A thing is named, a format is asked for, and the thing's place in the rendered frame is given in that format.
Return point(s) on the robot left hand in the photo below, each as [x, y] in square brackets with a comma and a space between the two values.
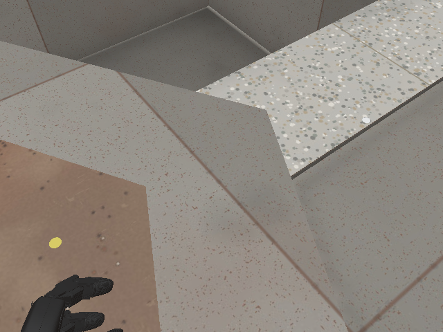
[48, 314]

